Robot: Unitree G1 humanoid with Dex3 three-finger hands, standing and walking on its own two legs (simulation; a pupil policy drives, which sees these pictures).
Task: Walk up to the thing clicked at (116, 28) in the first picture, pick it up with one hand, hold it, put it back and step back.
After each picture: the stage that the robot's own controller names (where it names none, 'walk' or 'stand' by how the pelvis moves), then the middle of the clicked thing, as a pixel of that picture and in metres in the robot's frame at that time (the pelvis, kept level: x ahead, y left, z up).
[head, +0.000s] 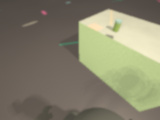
stand; (117, 25) +0.94 -0.21 +0.07
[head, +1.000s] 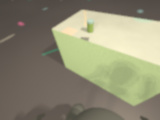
walk; (90, 26) +0.85 +0.10 +0.09
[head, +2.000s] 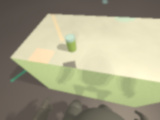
stand; (71, 43) +0.49 +0.18 +0.11
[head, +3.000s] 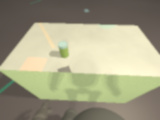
stand; (63, 49) +0.48 +0.23 +0.08
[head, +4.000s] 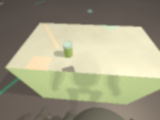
stand; (68, 50) +0.49 +0.21 +0.07
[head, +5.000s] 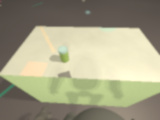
stand; (63, 54) +0.45 +0.23 +0.07
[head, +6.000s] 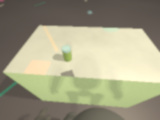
stand; (67, 53) +0.46 +0.21 +0.07
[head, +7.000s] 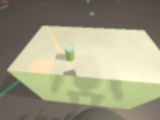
stand; (69, 53) +0.47 +0.19 +0.07
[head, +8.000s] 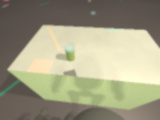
stand; (70, 53) +0.46 +0.19 +0.07
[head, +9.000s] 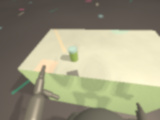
rise first; (73, 54) +0.47 +0.19 +0.07
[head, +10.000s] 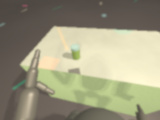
go down; (75, 52) +0.48 +0.19 +0.07
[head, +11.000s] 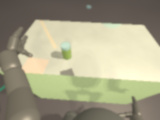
go down; (66, 51) +0.47 +0.18 +0.08
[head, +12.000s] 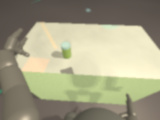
go down; (66, 50) +0.49 +0.18 +0.08
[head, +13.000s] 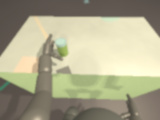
close in; (62, 48) +0.46 +0.20 +0.10
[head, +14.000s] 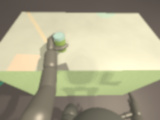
lift; (60, 42) +0.49 +0.19 +0.12
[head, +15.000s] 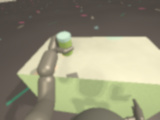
lift; (65, 44) +0.34 +0.16 +0.30
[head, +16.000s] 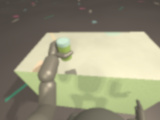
hold; (64, 49) +0.34 +0.17 +0.25
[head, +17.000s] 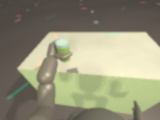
hold; (63, 50) +0.33 +0.18 +0.25
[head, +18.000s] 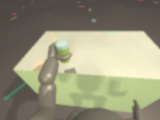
crouch; (63, 52) +0.34 +0.18 +0.23
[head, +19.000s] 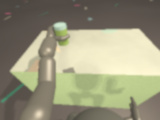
crouch; (61, 34) +0.44 +0.19 +0.28
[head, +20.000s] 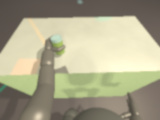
lower; (58, 45) +0.48 +0.20 +0.12
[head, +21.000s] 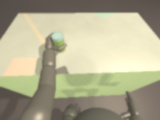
lower; (59, 43) +0.49 +0.19 +0.12
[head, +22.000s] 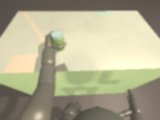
lower; (58, 41) +0.50 +0.19 +0.12
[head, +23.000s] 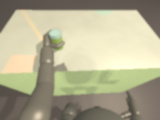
lower; (57, 40) +0.50 +0.20 +0.12
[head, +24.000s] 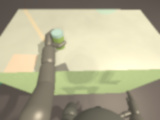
rest; (58, 40) +0.50 +0.20 +0.12
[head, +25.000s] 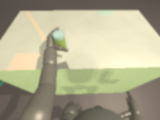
withdraw; (60, 41) +0.50 +0.19 +0.12
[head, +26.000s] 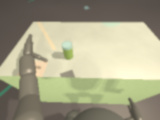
sink last; (67, 50) +0.46 +0.17 +0.10
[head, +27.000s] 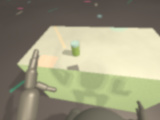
stand; (75, 48) +0.51 +0.18 +0.10
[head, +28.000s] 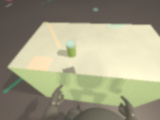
stand; (71, 49) +0.48 +0.19 +0.09
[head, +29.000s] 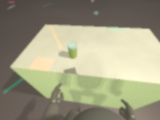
stand; (72, 50) +0.49 +0.19 +0.08
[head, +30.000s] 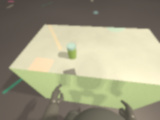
stand; (71, 51) +0.48 +0.19 +0.07
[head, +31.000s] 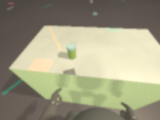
stand; (71, 51) +0.48 +0.19 +0.08
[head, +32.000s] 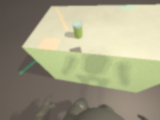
walk; (77, 30) +0.63 +0.16 +0.09
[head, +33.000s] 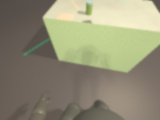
walk; (89, 8) +1.00 +0.09 +0.10
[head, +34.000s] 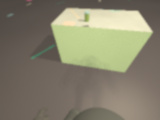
stand; (86, 16) +1.18 +0.16 +0.08
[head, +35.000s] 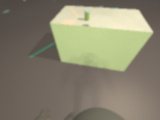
stand; (86, 15) +1.16 +0.14 +0.07
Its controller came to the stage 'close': yes
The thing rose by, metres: 0.22
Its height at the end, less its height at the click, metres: +0.00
